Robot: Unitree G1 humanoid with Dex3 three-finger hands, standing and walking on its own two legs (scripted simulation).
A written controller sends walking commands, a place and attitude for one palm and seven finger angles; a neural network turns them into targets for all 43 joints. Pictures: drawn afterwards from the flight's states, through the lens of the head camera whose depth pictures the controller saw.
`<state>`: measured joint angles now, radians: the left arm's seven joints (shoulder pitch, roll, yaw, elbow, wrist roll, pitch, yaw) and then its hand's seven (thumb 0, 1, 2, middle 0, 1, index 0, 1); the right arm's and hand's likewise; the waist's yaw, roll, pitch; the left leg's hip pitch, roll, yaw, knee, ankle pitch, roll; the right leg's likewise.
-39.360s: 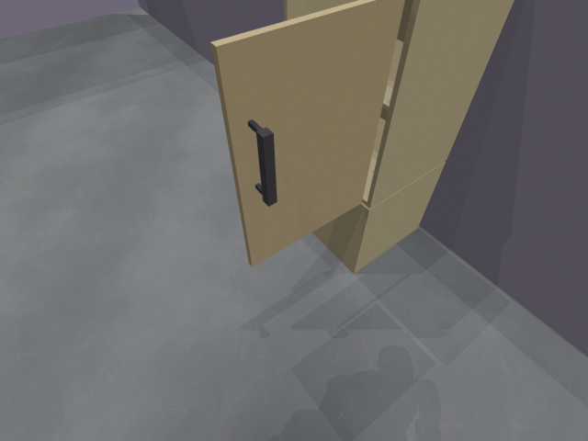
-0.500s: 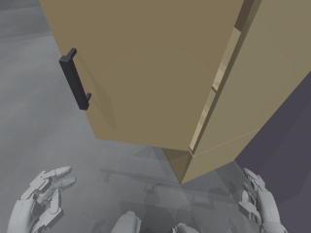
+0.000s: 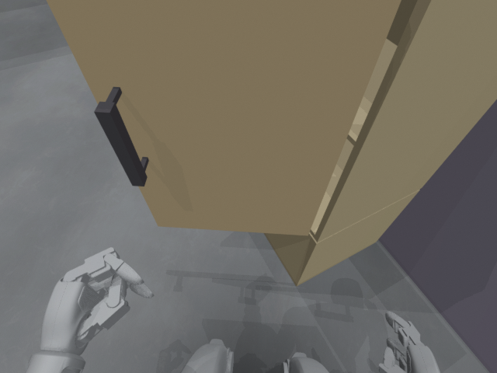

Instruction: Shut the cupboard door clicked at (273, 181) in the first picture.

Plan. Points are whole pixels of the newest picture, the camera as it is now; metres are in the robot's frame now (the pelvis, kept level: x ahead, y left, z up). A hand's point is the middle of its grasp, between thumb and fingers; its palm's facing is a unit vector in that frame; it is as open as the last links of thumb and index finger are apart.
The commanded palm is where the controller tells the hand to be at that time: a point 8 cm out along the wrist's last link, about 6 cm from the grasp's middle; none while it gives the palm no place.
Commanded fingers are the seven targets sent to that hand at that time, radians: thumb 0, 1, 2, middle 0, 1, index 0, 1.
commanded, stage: raise the hand and make a fist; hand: left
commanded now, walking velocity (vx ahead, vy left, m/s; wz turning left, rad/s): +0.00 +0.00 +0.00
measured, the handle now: (128, 140) +0.45 +0.24 +0.10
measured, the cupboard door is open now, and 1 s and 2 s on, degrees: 59 59 59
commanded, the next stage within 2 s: bring the fist close to the handle in 0.90 s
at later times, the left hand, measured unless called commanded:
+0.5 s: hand (89, 275) +0.22 +0.21 +0.11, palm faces +0.04 -1.00 -0.05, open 3.1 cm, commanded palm +0.20 +0.26 +0.10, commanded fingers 0.00 0.90 0.90 -1.30 -1.50 -1.30 -1.50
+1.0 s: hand (128, 279) +0.22 +0.17 +0.09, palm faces -0.02 -1.00 -0.03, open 3.1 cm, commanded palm +0.21 +0.24 +0.10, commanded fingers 0.00 0.90 0.90 -1.30 -1.50 -1.30 -1.50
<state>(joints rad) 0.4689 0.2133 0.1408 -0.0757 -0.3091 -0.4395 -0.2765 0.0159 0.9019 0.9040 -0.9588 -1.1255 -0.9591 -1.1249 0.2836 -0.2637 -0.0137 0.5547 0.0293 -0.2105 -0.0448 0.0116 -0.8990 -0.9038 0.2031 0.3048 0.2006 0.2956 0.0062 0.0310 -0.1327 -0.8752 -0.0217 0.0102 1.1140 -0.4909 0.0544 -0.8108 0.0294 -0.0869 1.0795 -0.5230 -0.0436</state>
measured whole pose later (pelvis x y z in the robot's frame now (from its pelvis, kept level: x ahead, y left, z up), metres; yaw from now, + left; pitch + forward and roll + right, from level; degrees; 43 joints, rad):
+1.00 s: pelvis +0.00 -0.01 +0.03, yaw +0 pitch +9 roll -2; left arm 0.37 0.24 0.13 -0.07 -0.29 -0.25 -0.24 0.02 0.90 0.90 -1.30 -1.50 -1.30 -1.50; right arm 0.27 -0.26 0.04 0.51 0.04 -0.19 -0.04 0.01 -0.90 -0.90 0.20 0.30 0.20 0.30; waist 0.00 0.05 -0.12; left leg -0.69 -0.02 0.00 0.97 -0.44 0.04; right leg -0.63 0.04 -0.09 0.93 -0.47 -0.05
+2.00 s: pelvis +0.01 +0.01 +0.03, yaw -1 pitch +12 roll -2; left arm -0.22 0.30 0.24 0.48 -0.25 -0.26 -0.25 0.02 0.90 0.90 -1.30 -1.50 -1.30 -1.50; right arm 0.28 -0.26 0.04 0.59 0.04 -0.11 -0.04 0.01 -0.90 -0.90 0.20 0.30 0.20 0.30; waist -0.03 0.03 -0.11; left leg -0.71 -0.03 0.03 0.92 -0.43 0.07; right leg -0.65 0.03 -0.05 0.89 -0.45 -0.03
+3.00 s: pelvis +0.00 +0.00 +0.02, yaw +0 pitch +14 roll -2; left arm -0.58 0.43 0.26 0.91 -0.24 -0.35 -0.41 0.05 0.94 0.98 -1.30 -1.50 -1.30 -1.50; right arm 0.30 -0.28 0.04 0.66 0.06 -0.08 -0.05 0.01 -0.90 -0.90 0.20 0.30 0.20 0.30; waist -0.06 0.02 -0.09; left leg -0.80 -0.02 0.00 0.97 -0.42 0.05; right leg -0.73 0.04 -0.09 0.92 -0.44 -0.04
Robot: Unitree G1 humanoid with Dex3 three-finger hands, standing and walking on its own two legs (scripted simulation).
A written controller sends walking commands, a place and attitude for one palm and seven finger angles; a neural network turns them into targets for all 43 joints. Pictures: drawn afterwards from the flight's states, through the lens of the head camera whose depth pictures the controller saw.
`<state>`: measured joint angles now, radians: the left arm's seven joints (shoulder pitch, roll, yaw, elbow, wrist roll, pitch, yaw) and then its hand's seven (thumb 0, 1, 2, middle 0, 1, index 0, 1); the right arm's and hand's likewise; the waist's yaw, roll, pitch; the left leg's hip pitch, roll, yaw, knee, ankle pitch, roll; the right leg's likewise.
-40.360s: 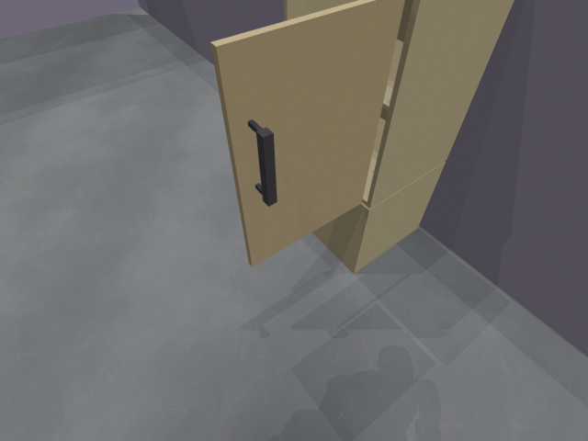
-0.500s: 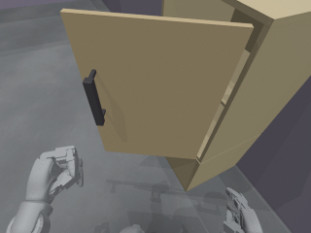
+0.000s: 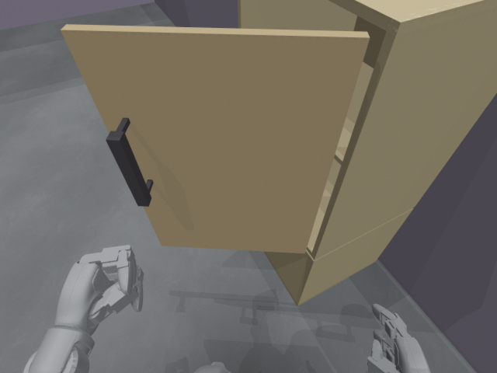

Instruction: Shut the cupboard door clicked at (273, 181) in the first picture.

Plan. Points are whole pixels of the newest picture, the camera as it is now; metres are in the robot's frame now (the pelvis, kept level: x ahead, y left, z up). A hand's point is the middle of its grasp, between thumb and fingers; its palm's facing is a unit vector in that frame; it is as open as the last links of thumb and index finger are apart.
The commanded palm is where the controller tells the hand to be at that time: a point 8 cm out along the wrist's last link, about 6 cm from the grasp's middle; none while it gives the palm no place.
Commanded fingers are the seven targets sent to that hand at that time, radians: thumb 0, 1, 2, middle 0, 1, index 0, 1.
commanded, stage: bring the fist close to the handle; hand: left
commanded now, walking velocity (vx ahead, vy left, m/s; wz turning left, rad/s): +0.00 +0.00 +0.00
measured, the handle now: (135, 164) +0.45 +0.24 +0.07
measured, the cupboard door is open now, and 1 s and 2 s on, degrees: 59 59 52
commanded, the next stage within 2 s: push the door shut along its arc in 1.40 s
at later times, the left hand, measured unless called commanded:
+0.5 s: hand (131, 233) +0.30 +0.20 +0.08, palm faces +0.04 -1.00 -0.04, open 3.1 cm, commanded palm +0.27 +0.25 +0.08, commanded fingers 0.00 0.90 0.90 -1.30 -1.50 -1.30 -1.50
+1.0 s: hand (137, 203) +0.36 +0.21 +0.07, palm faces -0.01 -1.00 -0.01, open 3.1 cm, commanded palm +0.34 +0.27 +0.08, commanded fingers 0.00 0.90 0.90 -1.30 -1.50 -1.30 -1.50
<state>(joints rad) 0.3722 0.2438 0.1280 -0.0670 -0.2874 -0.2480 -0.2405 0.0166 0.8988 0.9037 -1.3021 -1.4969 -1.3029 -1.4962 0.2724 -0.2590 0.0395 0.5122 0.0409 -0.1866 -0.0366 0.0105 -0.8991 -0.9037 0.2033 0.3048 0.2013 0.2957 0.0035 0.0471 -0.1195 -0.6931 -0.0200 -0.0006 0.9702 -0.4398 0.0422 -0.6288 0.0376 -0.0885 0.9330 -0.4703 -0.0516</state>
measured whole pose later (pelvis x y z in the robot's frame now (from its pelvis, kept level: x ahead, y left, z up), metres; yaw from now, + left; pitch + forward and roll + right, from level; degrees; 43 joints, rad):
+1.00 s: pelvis +0.01 +0.02 +0.01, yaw -1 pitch +12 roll -2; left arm -0.22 0.30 0.24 0.48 -0.25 -0.26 -0.25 0.02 0.90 0.90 -1.30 -1.50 -1.30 -1.50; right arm 0.28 -0.26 0.04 0.59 0.04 -0.11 -0.04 0.01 -0.90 -0.90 0.20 0.30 0.20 0.30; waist -0.03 0.03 -0.11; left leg -0.71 -0.03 0.03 0.92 -0.43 0.07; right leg -0.65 0.03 -0.05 0.89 -0.45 -0.03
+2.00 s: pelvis +0.00 +0.01 +0.00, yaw +0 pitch +14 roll -2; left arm -0.58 0.43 0.26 0.91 -0.24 -0.35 -0.41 0.05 0.94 0.98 -1.30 -1.50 -1.30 -1.50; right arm 0.30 -0.28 0.04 0.66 0.06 -0.08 -0.05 0.01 -0.90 -0.90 0.20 0.30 0.20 0.30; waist -0.06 0.02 -0.09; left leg -0.80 -0.02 0.00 0.97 -0.42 0.05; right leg -0.73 0.04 -0.09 0.92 -0.44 -0.04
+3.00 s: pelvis +0.00 +0.02 -0.03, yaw -2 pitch +23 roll -5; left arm -1.08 0.60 0.25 1.26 -0.16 -0.30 -0.55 0.02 0.90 0.90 -1.30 -1.50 -1.30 -1.50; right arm 0.36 -0.30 0.05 0.68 0.03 -0.04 -0.04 0.00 -0.90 -0.90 0.21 0.30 0.20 0.30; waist -0.19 0.04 -0.11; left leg -1.04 0.00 0.00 1.11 -0.46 0.07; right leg -0.96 0.06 -0.09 1.02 -0.46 -0.03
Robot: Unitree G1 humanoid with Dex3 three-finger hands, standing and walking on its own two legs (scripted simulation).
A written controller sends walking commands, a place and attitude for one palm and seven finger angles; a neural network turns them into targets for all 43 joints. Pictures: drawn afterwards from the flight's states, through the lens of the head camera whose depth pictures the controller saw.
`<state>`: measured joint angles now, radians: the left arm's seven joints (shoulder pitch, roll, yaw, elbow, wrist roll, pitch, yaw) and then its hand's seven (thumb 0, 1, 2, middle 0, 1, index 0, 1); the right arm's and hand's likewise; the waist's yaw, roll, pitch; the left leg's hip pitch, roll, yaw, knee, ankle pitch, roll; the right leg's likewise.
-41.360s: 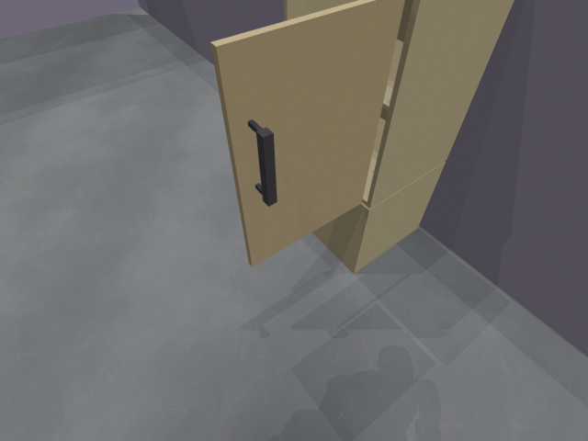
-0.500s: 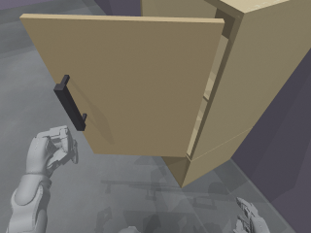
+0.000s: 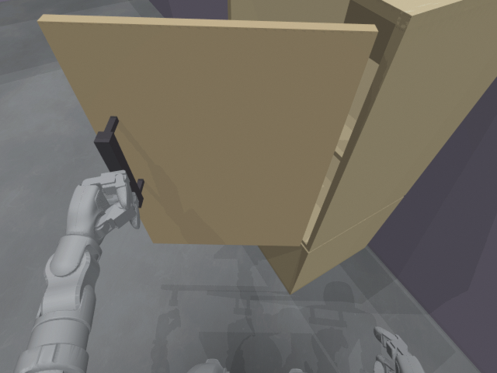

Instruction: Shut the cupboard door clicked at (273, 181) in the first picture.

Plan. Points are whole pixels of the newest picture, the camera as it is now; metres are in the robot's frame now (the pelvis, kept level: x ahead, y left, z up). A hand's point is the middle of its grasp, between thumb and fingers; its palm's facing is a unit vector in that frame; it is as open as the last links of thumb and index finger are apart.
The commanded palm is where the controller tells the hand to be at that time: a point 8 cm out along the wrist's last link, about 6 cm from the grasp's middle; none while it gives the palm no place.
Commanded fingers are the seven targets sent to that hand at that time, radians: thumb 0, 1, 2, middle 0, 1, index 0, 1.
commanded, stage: bring the fist close to the handle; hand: left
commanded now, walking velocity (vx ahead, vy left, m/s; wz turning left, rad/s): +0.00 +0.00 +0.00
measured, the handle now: (125, 165) +0.44 +0.24 +0.07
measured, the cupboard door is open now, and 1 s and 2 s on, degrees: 59 52 35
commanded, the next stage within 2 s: push the door shut along its arc in 0.40 s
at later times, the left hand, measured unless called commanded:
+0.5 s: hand (127, 206) +0.35 +0.21 +0.07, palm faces +0.02 -1.00 -0.01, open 3.1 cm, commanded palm +0.32 +0.26 +0.07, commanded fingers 0.00 0.90 0.90 -1.30 -1.50 -1.30 -1.50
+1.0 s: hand (138, 183) +0.40 +0.20 +0.07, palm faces -0.08 -1.00 -0.02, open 3.4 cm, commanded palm +0.39 +0.25 +0.07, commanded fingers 0.00 0.90 0.90 -1.30 -1.50 -1.30 -1.50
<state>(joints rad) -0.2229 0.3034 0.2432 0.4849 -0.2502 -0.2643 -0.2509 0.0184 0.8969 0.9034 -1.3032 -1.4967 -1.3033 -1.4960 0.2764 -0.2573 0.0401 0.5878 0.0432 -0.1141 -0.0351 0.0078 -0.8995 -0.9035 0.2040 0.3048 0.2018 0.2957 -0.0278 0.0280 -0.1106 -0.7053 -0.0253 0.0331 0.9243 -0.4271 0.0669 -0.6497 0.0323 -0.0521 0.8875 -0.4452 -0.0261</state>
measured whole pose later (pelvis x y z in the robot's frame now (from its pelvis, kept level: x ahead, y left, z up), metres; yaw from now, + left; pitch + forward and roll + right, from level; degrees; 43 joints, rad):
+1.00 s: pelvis -0.01 -0.01 -0.01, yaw +1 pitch +14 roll -2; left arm -0.58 0.43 0.26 0.91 -0.24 -0.35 -0.41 0.05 0.94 0.98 -1.30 -1.50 -1.30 -1.50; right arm 0.30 -0.28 0.04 0.66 0.06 -0.08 -0.05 0.01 -0.90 -0.90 0.20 0.30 0.20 0.30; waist -0.06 0.02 -0.09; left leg -0.80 -0.02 0.00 0.97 -0.42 0.05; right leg -0.73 0.04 -0.09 0.92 -0.44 -0.04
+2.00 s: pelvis -0.01 +0.01 -0.03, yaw -1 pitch +23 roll -5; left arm -1.08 0.60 0.25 1.26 -0.16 -0.30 -0.55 0.02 0.90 0.90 -1.30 -1.50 -1.30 -1.50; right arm 0.36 -0.30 0.05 0.68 0.03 -0.04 -0.04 0.00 -0.90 -0.90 0.21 0.30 0.20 0.30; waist -0.19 0.04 -0.11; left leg -1.04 0.00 0.00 1.11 -0.46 0.07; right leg -0.96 0.06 -0.09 1.02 -0.46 -0.03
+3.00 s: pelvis +0.01 -0.03 -0.01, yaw -2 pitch +21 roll -2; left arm -0.91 0.40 0.39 1.18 -0.04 -0.38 -0.02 0.02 0.89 0.90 -1.30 -1.50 -1.30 -1.50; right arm 0.46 -0.25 0.02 0.64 -0.02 0.03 0.07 0.00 -0.90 -0.90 0.20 0.30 0.20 0.30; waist -0.19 0.05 -0.15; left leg -0.89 0.03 0.02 0.98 -0.45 0.03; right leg -0.84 0.09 -0.06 0.93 -0.46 -0.07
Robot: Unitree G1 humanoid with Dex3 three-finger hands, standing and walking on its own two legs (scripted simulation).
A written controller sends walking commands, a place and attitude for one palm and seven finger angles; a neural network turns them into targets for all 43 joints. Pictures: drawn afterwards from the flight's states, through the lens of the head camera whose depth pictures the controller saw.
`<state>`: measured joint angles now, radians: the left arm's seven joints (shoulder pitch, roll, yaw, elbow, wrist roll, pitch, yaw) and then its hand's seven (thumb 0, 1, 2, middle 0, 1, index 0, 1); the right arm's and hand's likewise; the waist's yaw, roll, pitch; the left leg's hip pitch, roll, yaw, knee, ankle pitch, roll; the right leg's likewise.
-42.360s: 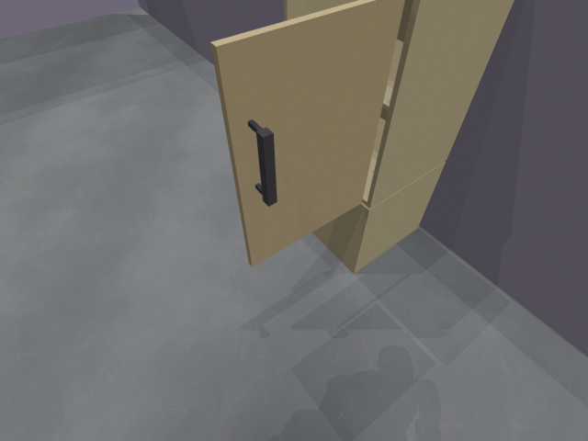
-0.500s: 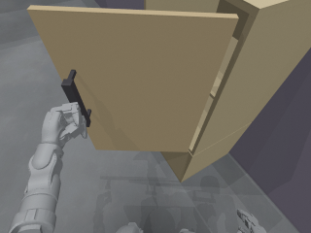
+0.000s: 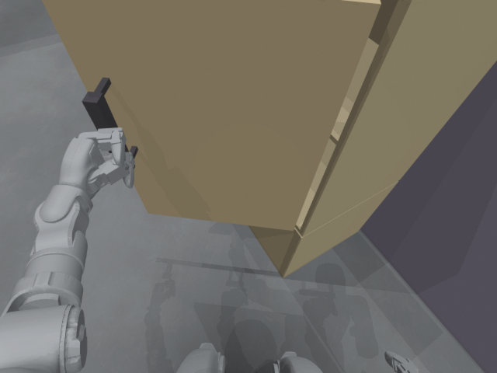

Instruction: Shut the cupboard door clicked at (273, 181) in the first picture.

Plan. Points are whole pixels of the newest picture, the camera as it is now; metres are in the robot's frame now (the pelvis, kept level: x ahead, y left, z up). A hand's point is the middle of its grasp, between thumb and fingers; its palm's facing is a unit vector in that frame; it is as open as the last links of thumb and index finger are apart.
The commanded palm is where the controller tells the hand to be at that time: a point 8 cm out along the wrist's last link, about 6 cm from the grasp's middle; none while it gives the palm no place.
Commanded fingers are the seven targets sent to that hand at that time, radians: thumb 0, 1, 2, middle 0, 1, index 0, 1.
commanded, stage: push the door shut along its arc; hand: left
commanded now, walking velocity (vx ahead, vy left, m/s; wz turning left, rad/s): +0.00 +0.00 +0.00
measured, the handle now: (117, 130) +0.49 +0.24 +0.07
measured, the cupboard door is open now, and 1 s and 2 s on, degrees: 52 35 27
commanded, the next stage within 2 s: pull the fist back off the door in 1.38 s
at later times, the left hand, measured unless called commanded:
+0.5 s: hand (145, 137) +0.47 +0.19 +0.08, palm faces -0.22 -0.97 -0.02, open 3.1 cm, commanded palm +0.48 +0.22 +0.08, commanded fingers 0.00 0.90 0.90 -1.30 -1.50 -1.30 -1.50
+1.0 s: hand (162, 116) +0.52 +0.16 +0.08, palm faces -0.34 -0.94 -0.01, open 3.1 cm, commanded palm +0.54 +0.19 +0.08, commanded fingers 0.00 0.90 0.90 -1.30 -1.50 -1.30 -1.50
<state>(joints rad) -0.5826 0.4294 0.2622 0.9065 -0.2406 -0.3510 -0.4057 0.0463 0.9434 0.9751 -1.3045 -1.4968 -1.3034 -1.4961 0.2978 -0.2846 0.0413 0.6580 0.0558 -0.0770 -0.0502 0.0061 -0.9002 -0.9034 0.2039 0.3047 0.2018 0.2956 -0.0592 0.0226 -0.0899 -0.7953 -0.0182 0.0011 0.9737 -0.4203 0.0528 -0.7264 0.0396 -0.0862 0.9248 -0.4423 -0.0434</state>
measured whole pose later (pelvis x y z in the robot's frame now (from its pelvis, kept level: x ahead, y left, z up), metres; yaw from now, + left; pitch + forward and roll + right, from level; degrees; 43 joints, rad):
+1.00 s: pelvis +0.00 +0.02 -0.02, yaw -2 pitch +23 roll -5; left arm -1.08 0.60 0.25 1.26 -0.16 -0.30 -0.55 0.02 0.90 0.90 -1.30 -1.50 -1.30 -1.50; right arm 0.36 -0.30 0.05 0.68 0.03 -0.04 -0.04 0.00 -0.90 -0.90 0.21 0.30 0.20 0.30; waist -0.19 0.04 -0.11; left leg -1.04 0.00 0.00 1.11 -0.46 0.07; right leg -0.96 0.06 -0.09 1.02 -0.46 -0.03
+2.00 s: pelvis +0.02 -0.02 +0.00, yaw -3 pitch +21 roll -2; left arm -0.91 0.40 0.39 1.18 -0.04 -0.38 -0.02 0.02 0.89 0.90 -1.30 -1.50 -1.30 -1.50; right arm 0.46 -0.25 0.02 0.64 -0.02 0.03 0.07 0.00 -0.90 -0.90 0.20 0.30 0.20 0.30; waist -0.19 0.05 -0.15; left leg -0.89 0.03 0.02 0.98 -0.45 0.03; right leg -0.84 0.09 -0.06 0.93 -0.46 -0.07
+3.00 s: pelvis +0.02 +0.00 +0.03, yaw -1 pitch +6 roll -1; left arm -0.20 0.25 0.16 0.35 -0.23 -0.20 -0.13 0.02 0.90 0.90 -1.28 -1.47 -1.28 -1.47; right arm 0.26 -0.27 0.02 0.59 0.08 -0.02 -0.02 0.01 -0.90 -0.90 0.20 0.30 0.20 0.30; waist -0.02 0.04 -0.11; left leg -0.49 -0.02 0.04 0.76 -0.37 0.06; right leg -0.44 0.04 -0.03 0.72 -0.38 -0.03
